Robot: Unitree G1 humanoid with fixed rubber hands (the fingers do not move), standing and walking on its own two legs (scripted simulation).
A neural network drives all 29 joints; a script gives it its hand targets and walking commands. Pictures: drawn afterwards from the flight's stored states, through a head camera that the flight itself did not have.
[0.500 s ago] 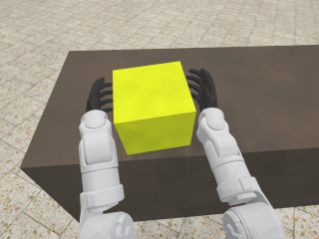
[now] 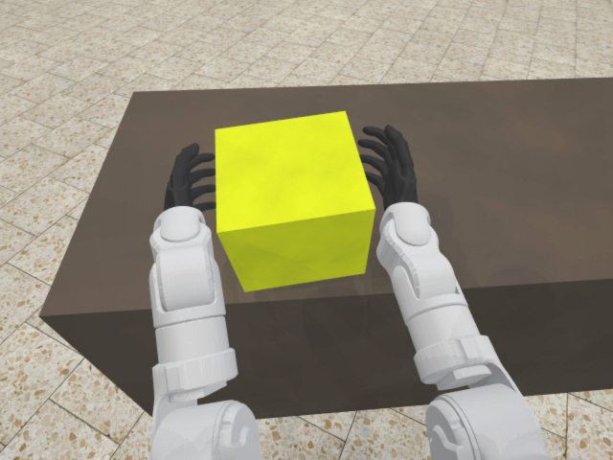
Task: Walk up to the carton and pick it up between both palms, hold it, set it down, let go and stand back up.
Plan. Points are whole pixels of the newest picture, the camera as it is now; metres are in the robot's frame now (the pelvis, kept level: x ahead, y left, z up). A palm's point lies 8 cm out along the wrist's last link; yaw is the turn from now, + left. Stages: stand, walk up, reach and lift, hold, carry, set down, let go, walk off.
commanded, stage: hold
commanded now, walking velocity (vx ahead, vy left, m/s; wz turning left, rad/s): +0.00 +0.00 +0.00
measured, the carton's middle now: (293, 204) +0.40 +0.00 +0.11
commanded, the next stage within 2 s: set down in 0.88 s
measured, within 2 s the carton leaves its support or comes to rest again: neither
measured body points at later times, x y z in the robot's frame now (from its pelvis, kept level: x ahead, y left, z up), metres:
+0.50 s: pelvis +0.01 +0.01 +0.00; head +0.00 +0.02 +0.45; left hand +0.38 +0.14 +0.16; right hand +0.38 -0.12 +0.16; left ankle +0.04 +0.13 -0.75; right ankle +0.05 -0.11 -0.75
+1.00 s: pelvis +0.01 +0.00 +0.00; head -0.01 +0.02 +0.45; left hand +0.38 +0.13 +0.16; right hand +0.38 -0.13 +0.17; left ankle +0.04 +0.12 -0.75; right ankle +0.05 -0.11 -0.75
